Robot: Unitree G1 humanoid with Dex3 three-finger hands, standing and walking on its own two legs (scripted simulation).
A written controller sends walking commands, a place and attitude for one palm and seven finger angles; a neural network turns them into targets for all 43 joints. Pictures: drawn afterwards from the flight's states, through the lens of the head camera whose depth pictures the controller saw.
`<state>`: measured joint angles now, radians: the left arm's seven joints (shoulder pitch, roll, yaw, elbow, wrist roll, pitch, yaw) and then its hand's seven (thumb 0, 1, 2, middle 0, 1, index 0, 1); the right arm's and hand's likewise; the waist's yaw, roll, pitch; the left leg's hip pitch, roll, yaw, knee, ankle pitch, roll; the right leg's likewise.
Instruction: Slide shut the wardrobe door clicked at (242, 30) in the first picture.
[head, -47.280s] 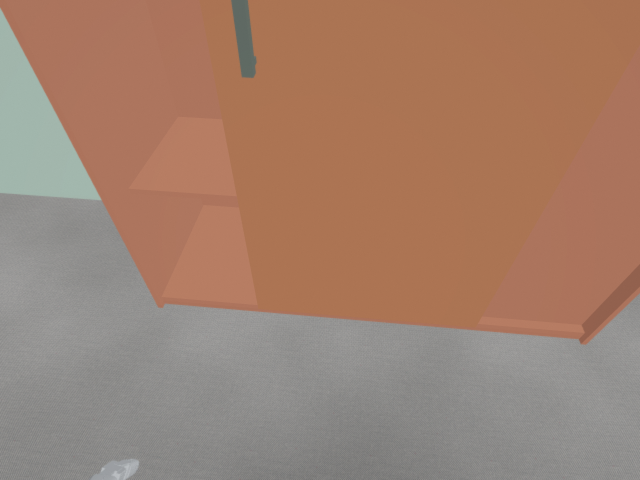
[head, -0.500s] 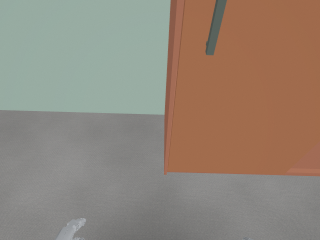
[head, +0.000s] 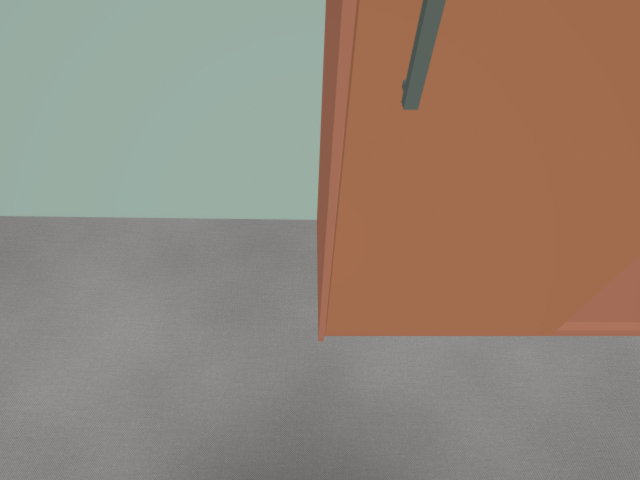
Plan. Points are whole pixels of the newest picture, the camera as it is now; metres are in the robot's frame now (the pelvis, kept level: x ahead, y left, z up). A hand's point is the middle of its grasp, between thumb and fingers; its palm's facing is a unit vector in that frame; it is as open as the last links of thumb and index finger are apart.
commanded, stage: let the arm hang, fingers relaxed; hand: right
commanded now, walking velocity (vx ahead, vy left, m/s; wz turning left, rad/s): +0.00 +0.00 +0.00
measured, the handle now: (419, 45) +0.63 -0.10 +0.24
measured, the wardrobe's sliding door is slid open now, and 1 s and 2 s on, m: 0.00 0.00 0.00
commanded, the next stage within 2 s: look to check the result in 0.36 s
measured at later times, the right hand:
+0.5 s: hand out of the picture +0.12 -0.20 -0.16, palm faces -0.03 +0.95 -0.30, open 7.3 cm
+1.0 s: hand out of the picture +0.12 -0.20 -0.15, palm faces -0.02 +0.95 -0.31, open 7.3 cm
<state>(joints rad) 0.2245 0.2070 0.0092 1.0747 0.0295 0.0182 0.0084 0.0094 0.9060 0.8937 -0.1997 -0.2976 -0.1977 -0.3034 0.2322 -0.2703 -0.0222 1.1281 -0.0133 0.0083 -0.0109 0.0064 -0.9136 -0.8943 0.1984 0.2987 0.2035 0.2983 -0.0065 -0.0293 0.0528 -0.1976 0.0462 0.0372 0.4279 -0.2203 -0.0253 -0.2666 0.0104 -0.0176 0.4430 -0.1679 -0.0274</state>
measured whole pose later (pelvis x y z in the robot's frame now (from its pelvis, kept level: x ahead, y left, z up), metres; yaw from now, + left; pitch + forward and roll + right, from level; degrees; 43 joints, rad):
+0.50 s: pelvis +0.03 +0.02 +0.01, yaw +1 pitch +0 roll +0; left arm 0.10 0.31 0.01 1.11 0.03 0.00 0.01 0.01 0.91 0.89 -0.20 -0.30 -0.20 -0.30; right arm 0.09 -0.28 -0.02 1.11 -0.01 -0.01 0.00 0.00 -0.91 -0.89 0.20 0.30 0.21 0.30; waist 0.01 -0.01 0.07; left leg -0.12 0.02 0.04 0.35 -0.22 0.00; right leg -0.18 -0.02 -0.02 0.36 -0.17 0.01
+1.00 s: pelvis +0.05 +0.03 +0.01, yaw +1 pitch -1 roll +0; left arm 0.10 0.30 0.00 1.12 0.02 0.00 0.01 0.01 0.91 0.89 -0.20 -0.30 -0.20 -0.30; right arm 0.11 -0.29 -0.02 1.13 -0.01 -0.01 -0.01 0.01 -0.91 -0.89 0.20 0.30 0.21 0.30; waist 0.00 -0.02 0.06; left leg -0.06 0.00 0.03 0.30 -0.23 0.01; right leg -0.12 -0.03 -0.02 0.32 -0.18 0.03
